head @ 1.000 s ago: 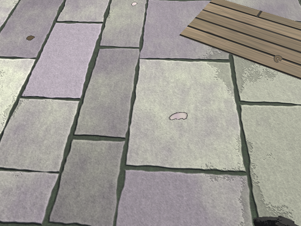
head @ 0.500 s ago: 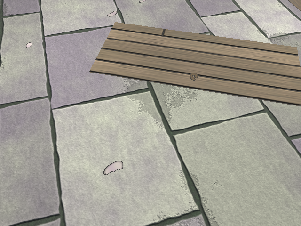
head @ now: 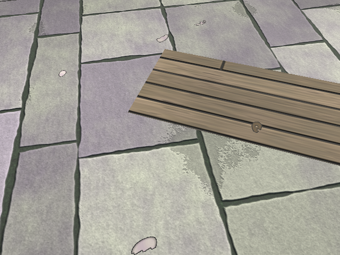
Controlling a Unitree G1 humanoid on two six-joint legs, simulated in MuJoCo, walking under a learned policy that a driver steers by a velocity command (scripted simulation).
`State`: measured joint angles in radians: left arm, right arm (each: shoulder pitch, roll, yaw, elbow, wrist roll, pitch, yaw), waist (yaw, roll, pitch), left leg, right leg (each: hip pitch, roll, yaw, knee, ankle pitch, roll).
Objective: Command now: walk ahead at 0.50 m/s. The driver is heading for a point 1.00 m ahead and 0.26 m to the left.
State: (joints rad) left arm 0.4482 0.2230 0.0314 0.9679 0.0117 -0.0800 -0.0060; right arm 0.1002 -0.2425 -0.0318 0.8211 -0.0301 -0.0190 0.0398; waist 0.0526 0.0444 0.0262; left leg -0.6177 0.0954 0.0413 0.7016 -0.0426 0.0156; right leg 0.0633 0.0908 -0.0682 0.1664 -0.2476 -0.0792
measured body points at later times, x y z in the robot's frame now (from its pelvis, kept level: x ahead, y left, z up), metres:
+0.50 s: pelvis +0.27 +0.04 +0.00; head +0.29 +0.05 +0.45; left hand +0.41 +0.28 -0.13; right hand +0.22 -0.21 -0.14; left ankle +0.21 +0.11 -0.74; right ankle +0.41 -0.11 -0.69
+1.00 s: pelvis +0.53 +0.00 +0.00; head +0.55 -0.01 +0.45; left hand +0.48 +0.25 -0.13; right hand +0.68 -0.24 -0.13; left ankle +0.60 +0.16 -0.67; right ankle +0.50 -0.08 -0.74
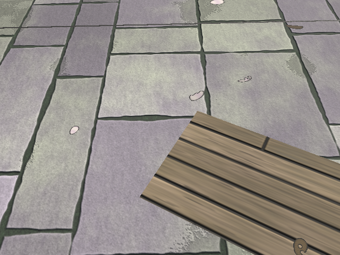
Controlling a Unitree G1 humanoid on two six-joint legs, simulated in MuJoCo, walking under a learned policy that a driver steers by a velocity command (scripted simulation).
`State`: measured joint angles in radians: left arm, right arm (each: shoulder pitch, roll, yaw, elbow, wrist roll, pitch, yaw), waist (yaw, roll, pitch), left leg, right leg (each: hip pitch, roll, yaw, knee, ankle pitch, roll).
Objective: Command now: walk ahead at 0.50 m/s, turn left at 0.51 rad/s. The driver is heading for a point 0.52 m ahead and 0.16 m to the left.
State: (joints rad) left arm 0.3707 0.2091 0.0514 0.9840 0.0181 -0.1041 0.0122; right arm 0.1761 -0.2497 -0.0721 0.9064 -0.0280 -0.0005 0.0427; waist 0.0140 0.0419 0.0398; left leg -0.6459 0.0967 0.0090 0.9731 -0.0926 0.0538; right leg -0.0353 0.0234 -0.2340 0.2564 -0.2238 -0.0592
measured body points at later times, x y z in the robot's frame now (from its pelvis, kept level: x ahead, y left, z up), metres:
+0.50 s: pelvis +0.26 +0.07 +0.00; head +0.29 +0.09 +0.45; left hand +0.33 +0.36 -0.12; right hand +0.36 -0.19 -0.13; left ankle +0.23 +0.10 -0.75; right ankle +0.39 -0.09 -0.67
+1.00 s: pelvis +0.46 +0.09 -0.01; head +0.50 +0.09 +0.44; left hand +0.43 +0.35 -0.13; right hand +0.64 -0.11 -0.15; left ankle +0.38 +0.21 -0.70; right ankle +0.57 +0.05 -0.75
